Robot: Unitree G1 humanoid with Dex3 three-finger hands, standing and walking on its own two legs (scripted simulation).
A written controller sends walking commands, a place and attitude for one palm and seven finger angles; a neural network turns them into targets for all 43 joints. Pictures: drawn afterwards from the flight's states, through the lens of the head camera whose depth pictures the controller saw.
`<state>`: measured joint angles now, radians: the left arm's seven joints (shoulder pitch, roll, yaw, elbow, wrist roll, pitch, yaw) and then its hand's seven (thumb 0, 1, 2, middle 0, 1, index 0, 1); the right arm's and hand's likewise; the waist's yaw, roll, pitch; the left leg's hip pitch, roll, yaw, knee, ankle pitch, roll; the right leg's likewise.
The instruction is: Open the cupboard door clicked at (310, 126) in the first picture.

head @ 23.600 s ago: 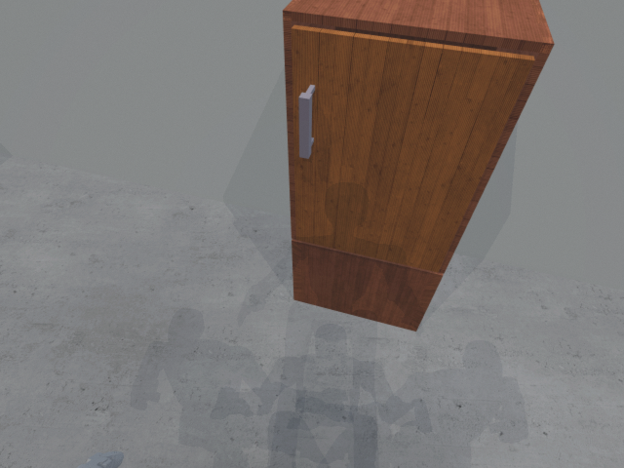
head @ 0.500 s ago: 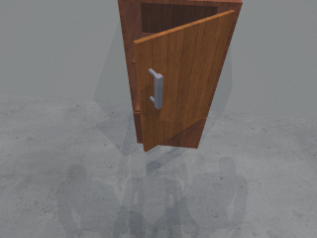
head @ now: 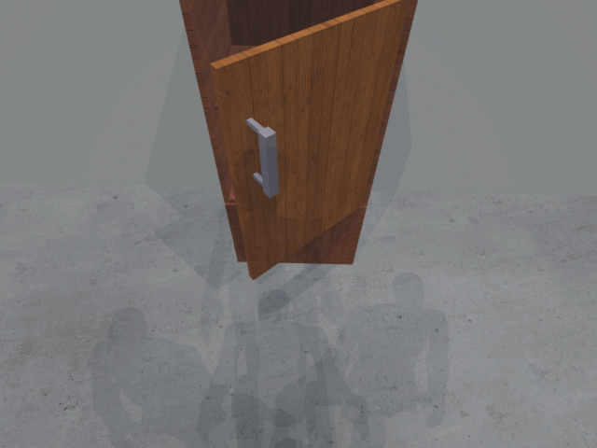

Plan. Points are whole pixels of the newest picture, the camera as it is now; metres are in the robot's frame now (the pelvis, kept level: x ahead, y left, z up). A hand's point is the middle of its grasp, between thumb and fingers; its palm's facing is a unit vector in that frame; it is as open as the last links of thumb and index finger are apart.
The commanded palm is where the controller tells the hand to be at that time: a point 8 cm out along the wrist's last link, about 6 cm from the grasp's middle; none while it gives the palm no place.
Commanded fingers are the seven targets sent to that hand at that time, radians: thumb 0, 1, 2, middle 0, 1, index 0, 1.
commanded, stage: walk to a spot facing it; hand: left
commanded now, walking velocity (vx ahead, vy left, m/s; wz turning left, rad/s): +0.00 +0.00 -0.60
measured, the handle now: (262, 158) +0.56 +0.10 +0.04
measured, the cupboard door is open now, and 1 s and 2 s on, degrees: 41 41 41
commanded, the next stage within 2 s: none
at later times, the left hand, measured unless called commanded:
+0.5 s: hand out of the picture +0.11 +0.15 -0.16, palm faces -0.25 -0.92 -0.29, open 7.4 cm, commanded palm none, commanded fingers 0.00 0.90 0.90 -0.20 -0.30 -0.20 -0.30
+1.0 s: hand (255, 414) +0.19 +0.08 -0.17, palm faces -0.57 -0.77 -0.28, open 7.4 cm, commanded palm none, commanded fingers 0.00 0.90 0.90 -0.20 -0.30 -0.20 -0.30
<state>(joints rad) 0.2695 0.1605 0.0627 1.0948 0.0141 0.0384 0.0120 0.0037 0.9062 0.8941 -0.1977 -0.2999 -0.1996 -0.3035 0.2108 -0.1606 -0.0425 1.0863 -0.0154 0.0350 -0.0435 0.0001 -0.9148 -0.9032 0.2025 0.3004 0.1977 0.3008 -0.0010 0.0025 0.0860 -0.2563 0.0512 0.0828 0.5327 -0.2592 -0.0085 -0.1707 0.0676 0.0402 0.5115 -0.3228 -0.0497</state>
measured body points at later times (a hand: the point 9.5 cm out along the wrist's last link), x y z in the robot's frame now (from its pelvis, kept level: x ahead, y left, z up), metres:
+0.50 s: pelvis -0.01 -0.03 +0.00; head +0.04 -0.06 +0.45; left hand +0.12 +0.20 -0.14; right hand +0.02 -0.31 -0.15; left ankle +0.02 +0.11 -0.68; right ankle -0.03 -0.12 -0.73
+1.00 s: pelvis -0.01 -0.04 -0.01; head +0.03 -0.08 +0.43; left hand +0.22 +0.12 -0.15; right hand -0.13 -0.29 -0.16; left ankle +0.05 +0.10 -0.70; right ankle -0.07 -0.14 -0.74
